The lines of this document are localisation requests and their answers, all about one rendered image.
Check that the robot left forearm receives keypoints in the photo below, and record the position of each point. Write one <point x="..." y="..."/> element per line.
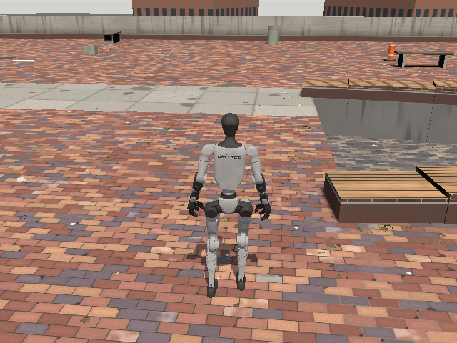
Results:
<point x="195" y="191"/>

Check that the robot left thigh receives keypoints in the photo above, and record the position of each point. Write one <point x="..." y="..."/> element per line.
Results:
<point x="211" y="210"/>

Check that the robot right upper arm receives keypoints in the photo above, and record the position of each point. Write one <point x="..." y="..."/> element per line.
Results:
<point x="252" y="152"/>

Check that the robot left upper arm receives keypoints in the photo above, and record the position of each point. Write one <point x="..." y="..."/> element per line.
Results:
<point x="203" y="163"/>

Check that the robot right hand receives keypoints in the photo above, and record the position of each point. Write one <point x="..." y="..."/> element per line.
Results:
<point x="266" y="210"/>

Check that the robot left foot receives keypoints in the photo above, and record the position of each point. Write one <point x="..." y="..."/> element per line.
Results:
<point x="212" y="291"/>

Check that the robot right forearm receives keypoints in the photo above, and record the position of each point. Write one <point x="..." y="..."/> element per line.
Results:
<point x="262" y="192"/>

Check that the robot left hand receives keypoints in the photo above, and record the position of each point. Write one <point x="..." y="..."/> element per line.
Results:
<point x="193" y="205"/>

